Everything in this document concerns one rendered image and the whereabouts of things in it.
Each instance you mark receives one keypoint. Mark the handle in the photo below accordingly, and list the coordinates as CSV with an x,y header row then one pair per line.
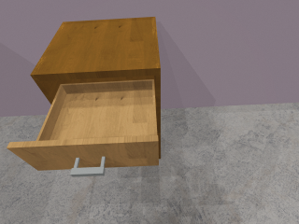
x,y
88,171

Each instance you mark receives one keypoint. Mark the cabinet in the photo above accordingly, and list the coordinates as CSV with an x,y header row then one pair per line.
x,y
102,51

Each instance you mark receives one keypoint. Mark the drawer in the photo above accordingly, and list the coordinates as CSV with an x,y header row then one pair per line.
x,y
91,120

